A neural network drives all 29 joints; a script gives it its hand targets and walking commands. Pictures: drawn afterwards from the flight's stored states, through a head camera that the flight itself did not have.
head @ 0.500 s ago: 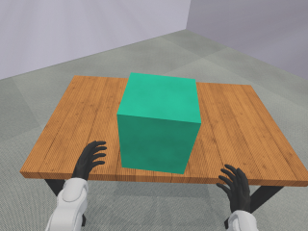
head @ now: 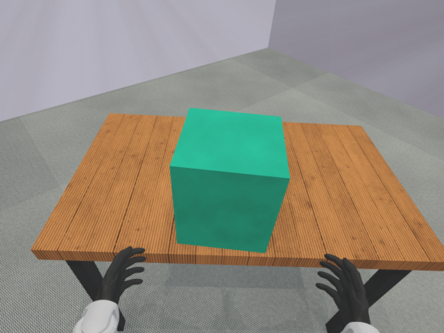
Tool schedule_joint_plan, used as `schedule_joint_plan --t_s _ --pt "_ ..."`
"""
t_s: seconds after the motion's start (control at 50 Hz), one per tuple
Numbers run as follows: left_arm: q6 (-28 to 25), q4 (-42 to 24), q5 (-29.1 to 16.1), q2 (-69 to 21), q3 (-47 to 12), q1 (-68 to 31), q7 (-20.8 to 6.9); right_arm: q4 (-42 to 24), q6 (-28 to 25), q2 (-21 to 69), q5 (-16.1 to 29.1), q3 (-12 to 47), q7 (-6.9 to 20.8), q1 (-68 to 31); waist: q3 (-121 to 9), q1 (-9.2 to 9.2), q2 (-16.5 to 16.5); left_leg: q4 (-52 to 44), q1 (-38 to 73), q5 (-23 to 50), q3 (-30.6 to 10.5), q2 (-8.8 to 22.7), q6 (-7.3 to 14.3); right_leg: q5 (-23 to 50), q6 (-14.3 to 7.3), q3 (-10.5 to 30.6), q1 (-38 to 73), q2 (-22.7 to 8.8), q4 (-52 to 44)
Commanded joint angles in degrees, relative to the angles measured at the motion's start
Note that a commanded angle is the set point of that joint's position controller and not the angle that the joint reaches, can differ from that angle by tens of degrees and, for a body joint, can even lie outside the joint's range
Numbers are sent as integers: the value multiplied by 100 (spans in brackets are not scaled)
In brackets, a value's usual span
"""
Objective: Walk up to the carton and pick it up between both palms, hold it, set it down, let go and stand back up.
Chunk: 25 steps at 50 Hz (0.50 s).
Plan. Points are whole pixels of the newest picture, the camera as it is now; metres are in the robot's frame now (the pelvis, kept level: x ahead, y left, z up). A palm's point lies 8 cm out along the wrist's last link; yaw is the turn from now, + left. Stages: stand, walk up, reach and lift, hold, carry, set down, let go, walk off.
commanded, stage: set down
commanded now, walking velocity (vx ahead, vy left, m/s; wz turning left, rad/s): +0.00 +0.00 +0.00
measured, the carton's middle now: (227, 181) +0.44 +0.00 +0.03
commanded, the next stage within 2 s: let go in 1.14 s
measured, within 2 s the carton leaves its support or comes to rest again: neither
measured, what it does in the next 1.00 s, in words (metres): stands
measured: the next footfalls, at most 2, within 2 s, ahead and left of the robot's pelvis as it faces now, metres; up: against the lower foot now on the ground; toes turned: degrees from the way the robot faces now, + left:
none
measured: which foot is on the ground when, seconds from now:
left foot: down 0.00-1.00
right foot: down 0.00-1.00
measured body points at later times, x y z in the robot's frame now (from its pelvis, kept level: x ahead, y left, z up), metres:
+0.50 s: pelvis +0.01 +0.00 +0.00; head +0.00 +0.01 +0.45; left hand +0.20 +0.21 -0.05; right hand +0.20 -0.20 -0.02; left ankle -0.01 +0.10 -0.74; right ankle +0.03 -0.13 -0.74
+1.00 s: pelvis +0.01 +0.00 +0.00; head -0.01 +0.00 +0.45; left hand +0.17 +0.21 -0.07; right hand +0.19 -0.21 -0.05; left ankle -0.01 +0.10 -0.74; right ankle +0.03 -0.13 -0.74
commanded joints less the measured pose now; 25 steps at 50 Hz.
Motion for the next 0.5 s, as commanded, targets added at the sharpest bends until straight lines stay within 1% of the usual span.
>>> schedule_joint_plan --t_s 0.0,0.02,0.04,0.06,0.08,0.1,0.12,0.14,0.16,0.18,0.2,0.22,0.24,0.26,0.28,0.3,0.32,0.34,0.36,0.38,0.4,0.42,0.44,0.46,0.48 --pt "-286 -1253 -154 871 -73 -689 164 -951 -11 -1218 -152 50 248 -648 442 374 925 -1517 -1496 225 -59 208 -273 -383 -431 -72 642 258 -65" --pt "-207 -693 -168 836 -76 -835 92 -489 108 -1268 -318 -39 226 -767 932 243 1001 -1653 -1765 -246 -19 225 -200 -614 -381 -55 696 319 -52" --pt "-200 -659 -284 850 -160 -687 38 -507 90 -1032 -314 45 153 -494 713 144 737 -1478 -1494 -22 63 97 -234 -400 -352 66 669 138 -192" --pt "-243 -641 -288 972 -39 -446 38 -553 16 -1014 -357 43 164 -438 622 312 600 -1401 -1428 368 -2 71 -281 -178 -371 87 714 130 -178" --pt "-204 -397 -256 782 -74 -356 31 -260 25 -1031 -331 99 209 -473 714 300 618 -1259 -1082 678 29 46 -353 -291 -457 80 264 160 -297" --pt "-186 -346 -234 866 -88 -583 33 -127 51 -1122 -390 -68 198 -627 724 267 711 -1331 -986 476 62 7 -387 -553 -461 44 69 127 -382" --pt "-271 -700 -175 832 -29 -550 76 -306 -21 -1135 -337 29 189 -481 517 312 765 -1286 -1049 578 61 31 -350 -312 -423 27 302 142 -237" --pt "-176 -344 -71 721 -100 -499 46 1 32 -1059 -384 52 181 -482 770 214 894 -1291 -1112 564 39 24 -356 -328 -418 74 312 177 -291" --pt "-100 50 36 688 -92 -474 19 450 106 -1136 -543 37 188 -481 985 153 891 -1416 -1263 380 -15 92 -382 -407 -441 7 433 200 -257" --pt "-202 -309 -201 905 -29 -476 2 -230 -4 -1135 -522 -20 173 -603 662 238 542 -1261 -976 590 105 14 -320 -402 -396 16 243 131 -335" --pt "-275 -393 -124 859 -37 -563 68 8 -10 -1243 -489 -33 227 -703 535 238 817 -1352 -1237 505 -9 163 -319 -211 -410 -17 567 282 -91" --pt "-244 -436 -108 742 -93 -342 67 30 -34 -1154 -422 -98 213 -470 574 214 798 -1254 -937 831 49 39 -386 -61 -432 27 416 207 -251" --pt "-210 -277 -31 731 -79 -325 88 404 11 -1173 -433 -93 250 -503 669 280 917 -1188 -798 943 57 -3 -486 -260 -461 29 172 209 -288" --pt "-258 -408 -55 686 -170 -409 128 348 26 -1263 -492 -157 265 -618 681 229 929 -1310 -893 871 -62 96 -486 -268 -480 -77 161 271 -240" --pt "-328 -319 -133 720 -185 -350 56 242 -85 -1082 -464 -29 229 -443 493 138 780 -1095 -773 1194 -14 25 -453 78 -449 51 252 190 -306" --pt "-414 -416 -167 845 -102 -441 32 182 -107 -1109 -411 -108 235 -481 404 162 692 -1108 -1011 1152 36 39 -444 230 -400 71 545 214 -201" --pt "-402 -418 -80 814 -55 -413 94 529 -119 -1240 -442 -164 277 -511 364 253 941 -1137 -990 1246 23 48 -508 135 -415 8 559 283 -143" --pt "-368 -185 -146 749 -63 -275 79 484 -142 -1184 -500 -128 254 -363 421 224 651 -1094 -785 1209 34 32 -475 16 -452 18 369 240 -243" --pt "-322 282 11 777 -19 -270 11 899 -93 -1107 -558 -74 175 -410 708 125 744 -1056 -934 1229 93 -5 -485 79 -383 68 463 244 -269" --pt "-331 -4 -93 761 -97 -325 49 732 -122 -1213 -535 -173 214 -501 580 136 812 -1073 -733 1415 50 43 -515 163 -424 4 295 239 -237" --pt "-254 471 -39 670 -74 -144 -32 968 -116 -1204 -592 -159 221 -424 511 89 630 -987 -554 1376 125 -4 -491 91 -411 45 206 228 -341" --pt "-241 146 47 592 -148 -163 84 1006 -155 -1279 -485 -251 324 -662 567 253 1014 -1062 -520 1583 -36 32 -629 96 -518 -61 -11 265 -345" --pt "-316 -39 -109 726 -163 -160 48 698 -295 -1274 -522 -243 298 -532 278 60 817 -906 -481 1896 -13 48 -608 487 -508 -50 240 260 -261" --pt "-273 254 -75 734 -104 -51 -7 862 -260 -1190 -533 -180 265 -514 380 136 712 -850 -343 1863 113 -55 -611 344 -435 -19 -47 217 -379" --pt "-310 -185 -45 808 -92 -203 98 963 -317 -1276 -539 -274 328 -566 429 175 833 -883 -358 1923 4 18 -621 270 -502 -49 -21 265 -333"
